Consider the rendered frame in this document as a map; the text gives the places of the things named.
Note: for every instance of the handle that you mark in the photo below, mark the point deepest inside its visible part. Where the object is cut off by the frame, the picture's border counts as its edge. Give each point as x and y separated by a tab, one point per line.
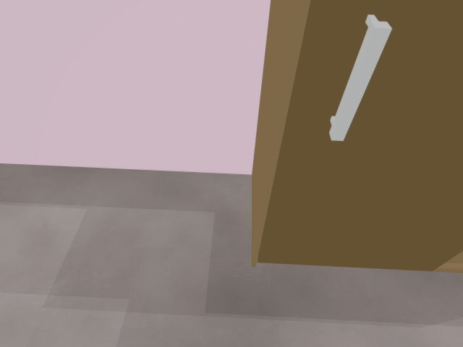
368	56

